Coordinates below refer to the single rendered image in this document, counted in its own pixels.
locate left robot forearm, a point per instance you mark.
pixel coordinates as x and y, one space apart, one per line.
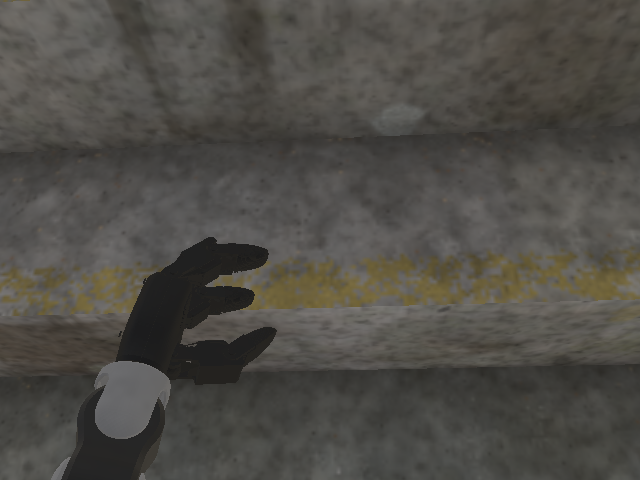
119 425

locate left robot hand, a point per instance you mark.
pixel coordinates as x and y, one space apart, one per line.
176 298

